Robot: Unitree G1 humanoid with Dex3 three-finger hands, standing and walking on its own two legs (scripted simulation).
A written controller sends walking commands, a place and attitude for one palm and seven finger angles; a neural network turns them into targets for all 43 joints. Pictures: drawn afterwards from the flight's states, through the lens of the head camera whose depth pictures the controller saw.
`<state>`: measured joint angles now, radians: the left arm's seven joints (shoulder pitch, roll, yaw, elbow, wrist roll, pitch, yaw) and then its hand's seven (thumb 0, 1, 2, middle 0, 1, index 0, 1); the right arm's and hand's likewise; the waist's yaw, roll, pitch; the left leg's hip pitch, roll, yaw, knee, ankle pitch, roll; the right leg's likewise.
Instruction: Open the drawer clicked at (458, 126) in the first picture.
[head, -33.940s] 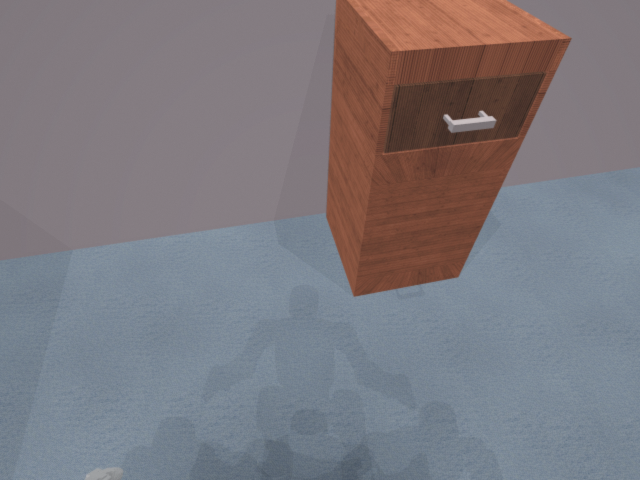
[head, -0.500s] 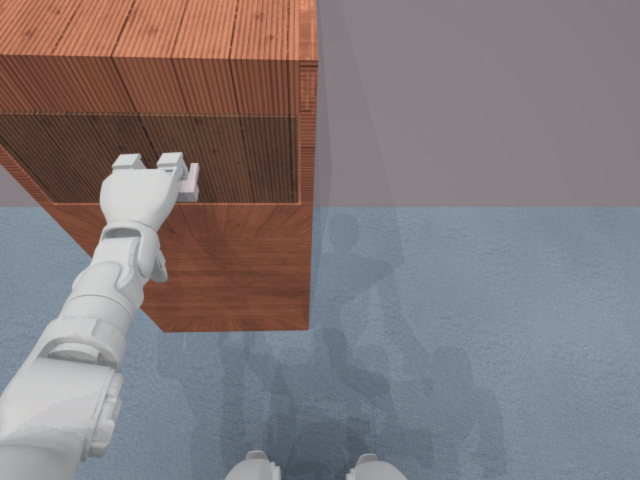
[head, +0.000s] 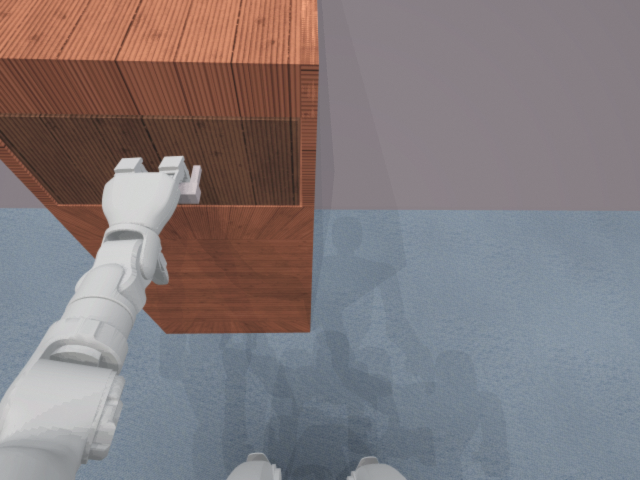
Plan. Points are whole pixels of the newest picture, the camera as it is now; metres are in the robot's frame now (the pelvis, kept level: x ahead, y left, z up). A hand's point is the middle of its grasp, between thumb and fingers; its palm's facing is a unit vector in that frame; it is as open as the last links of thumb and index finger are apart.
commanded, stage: close the thumb around the handle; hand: left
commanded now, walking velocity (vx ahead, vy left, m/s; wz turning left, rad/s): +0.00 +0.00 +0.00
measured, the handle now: (159, 182) +0.51 +0.22 +0.03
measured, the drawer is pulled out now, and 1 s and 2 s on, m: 0.00 0.01 0.13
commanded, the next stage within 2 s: pull the drawer open in 0.62 s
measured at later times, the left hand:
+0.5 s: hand (156, 221) +0.46 +0.22 +0.01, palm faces -0.04 -0.03 -1.00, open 6.1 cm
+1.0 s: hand (155, 230) +0.44 +0.22 +0.01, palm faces -0.03 -0.05 -1.00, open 5.5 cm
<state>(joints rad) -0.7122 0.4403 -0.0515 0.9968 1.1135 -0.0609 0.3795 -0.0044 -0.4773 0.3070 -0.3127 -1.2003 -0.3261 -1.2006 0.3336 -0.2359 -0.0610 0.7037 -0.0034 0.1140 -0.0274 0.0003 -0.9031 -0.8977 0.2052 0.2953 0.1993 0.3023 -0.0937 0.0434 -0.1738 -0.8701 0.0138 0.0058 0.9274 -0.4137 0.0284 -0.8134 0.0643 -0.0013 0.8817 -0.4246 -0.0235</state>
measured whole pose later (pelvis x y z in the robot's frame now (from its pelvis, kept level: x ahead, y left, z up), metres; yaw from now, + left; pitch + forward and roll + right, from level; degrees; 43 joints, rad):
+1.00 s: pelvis +0.01 +0.01 +0.01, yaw -2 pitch +19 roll -2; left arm -0.53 0.42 -0.03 0.83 1.09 -0.05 0.38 0.00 0.74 0.78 -0.31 -1.35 -0.41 -1.34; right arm 0.32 -0.23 -0.07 0.68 0.00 0.15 -0.01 0.00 -0.90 -0.90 0.20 0.30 0.20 0.30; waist -0.08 0.05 -0.18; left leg -0.78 0.02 0.04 0.88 -0.42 0.04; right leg -0.74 0.07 0.03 0.83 -0.42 -0.02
